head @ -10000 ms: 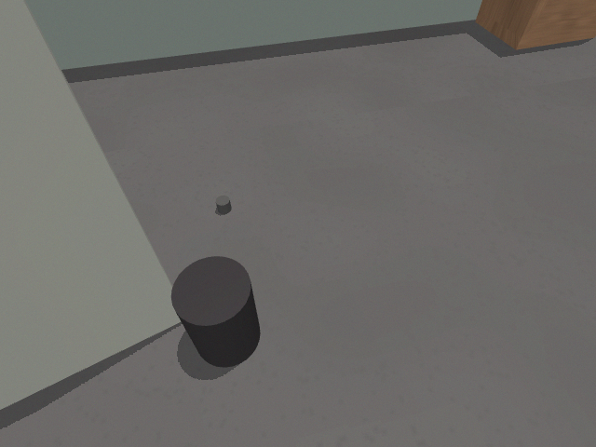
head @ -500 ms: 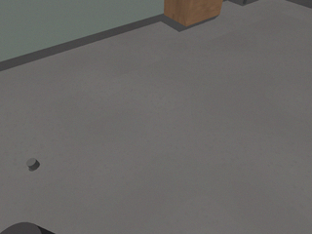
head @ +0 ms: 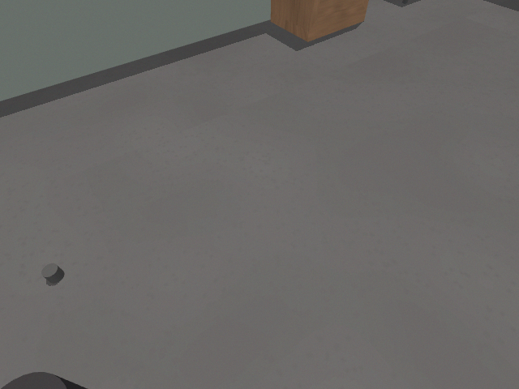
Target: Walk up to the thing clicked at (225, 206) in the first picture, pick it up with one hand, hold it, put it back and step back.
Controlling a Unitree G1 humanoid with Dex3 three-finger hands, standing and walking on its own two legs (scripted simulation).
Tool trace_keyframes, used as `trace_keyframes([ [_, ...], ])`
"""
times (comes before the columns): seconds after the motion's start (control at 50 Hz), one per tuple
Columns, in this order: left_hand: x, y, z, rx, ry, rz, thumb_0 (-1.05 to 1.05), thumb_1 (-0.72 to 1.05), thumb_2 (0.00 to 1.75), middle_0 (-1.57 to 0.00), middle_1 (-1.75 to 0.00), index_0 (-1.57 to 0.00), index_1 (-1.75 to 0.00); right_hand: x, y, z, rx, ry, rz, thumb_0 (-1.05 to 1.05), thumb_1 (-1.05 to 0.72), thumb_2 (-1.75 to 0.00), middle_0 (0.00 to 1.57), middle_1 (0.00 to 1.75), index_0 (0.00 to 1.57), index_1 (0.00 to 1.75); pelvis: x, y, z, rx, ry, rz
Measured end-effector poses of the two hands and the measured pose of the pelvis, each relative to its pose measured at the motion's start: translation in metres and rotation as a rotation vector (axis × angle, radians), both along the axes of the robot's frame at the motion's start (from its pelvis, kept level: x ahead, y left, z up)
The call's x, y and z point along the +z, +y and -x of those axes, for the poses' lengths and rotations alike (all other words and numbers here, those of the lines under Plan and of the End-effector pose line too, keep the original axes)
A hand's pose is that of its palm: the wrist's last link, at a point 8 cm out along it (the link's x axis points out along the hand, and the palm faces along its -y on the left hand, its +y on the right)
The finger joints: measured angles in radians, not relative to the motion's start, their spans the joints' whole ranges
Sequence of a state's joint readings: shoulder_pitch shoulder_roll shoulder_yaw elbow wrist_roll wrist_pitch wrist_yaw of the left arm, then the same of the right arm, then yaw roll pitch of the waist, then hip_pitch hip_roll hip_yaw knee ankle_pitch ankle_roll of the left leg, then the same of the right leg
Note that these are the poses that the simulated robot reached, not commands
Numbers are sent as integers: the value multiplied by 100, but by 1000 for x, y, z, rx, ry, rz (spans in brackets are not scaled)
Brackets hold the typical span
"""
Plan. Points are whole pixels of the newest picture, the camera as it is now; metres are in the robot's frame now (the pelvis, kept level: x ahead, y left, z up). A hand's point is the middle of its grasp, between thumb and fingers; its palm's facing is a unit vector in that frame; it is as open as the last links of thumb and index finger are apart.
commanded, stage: stand
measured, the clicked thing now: (53, 273) +0.67 +0.89 -0.75
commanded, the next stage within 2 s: walk up in 0.08 s
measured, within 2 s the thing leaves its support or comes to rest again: neither
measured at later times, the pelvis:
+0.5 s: pelvis +0.10 +0.07 -0.02, yaw +2 degrees
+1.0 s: pelvis +0.34 +0.04 -0.02, yaw +1 degrees
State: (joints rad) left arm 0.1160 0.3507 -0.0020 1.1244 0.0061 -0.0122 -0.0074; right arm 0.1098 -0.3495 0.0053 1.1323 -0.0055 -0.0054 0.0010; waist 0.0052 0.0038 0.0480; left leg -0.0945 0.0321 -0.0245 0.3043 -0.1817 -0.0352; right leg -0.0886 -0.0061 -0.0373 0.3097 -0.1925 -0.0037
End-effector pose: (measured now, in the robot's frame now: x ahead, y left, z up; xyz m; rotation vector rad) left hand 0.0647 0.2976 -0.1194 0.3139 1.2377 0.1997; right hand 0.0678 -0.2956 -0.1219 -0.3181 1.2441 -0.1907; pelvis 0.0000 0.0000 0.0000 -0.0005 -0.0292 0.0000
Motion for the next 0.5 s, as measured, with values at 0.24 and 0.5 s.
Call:
trace_keyframes([
  [0.24, 3, 28, 6, 54, -70, 2, 1, 90, 90, -21, -30, -21, -30, 6, -8, -22, 50, 2, 28, 1, -90, -89, 21, 30, 20, 30, -7, 12, -19, 36, 6, 14],
  [0.5, -21, 104, -47, 47, 53, -7, 1, 91, 90, -20, -30, -20, -30, 26, 35, -104, 40, -114, 98, 1, -90, -89, 21, 30, 20, 30, -19, 67, -103, 33, -17, -2],
])
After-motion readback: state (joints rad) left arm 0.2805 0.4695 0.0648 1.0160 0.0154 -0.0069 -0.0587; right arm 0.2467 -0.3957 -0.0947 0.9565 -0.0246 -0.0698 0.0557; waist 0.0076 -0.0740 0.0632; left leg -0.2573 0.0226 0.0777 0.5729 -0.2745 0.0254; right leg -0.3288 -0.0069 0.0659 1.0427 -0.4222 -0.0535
